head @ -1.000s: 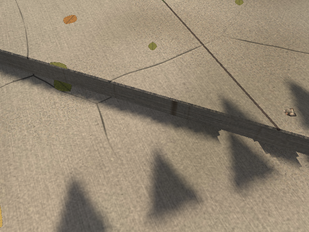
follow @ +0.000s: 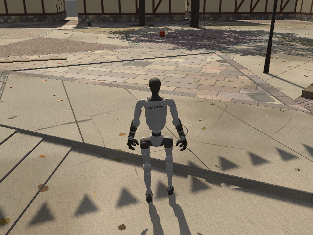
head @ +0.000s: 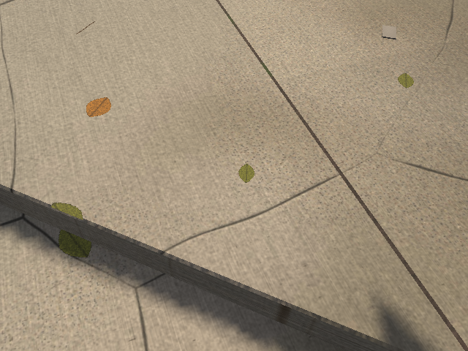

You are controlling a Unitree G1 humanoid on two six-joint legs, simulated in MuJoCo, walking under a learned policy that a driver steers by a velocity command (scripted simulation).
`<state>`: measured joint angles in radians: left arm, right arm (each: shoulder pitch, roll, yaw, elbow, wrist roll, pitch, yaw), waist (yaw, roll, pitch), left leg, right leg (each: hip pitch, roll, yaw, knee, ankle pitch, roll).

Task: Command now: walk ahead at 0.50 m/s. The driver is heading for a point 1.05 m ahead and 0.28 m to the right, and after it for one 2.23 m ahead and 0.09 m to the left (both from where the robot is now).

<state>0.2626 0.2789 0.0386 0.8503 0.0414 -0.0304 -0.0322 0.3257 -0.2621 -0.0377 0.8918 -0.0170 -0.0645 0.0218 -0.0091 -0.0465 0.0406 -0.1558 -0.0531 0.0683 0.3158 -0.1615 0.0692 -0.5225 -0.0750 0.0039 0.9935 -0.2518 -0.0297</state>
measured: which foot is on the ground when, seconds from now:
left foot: down 0.00-0.26, up 0.28-0.66, down 0.68-1.00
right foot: up 0.00-0.24, down 0.26-1.00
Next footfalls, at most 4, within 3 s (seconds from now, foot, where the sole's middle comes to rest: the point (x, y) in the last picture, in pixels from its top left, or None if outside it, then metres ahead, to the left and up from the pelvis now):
0.26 right None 0.29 -0.13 -0.78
0.68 left None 0.41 0.05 -0.78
1.36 right None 0.27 -0.16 -0.78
1.84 left None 0.39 -0.01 -0.78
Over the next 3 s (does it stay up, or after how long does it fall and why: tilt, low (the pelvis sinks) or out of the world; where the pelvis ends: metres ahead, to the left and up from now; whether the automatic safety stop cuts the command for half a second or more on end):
stays up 0.86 -0.40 0.10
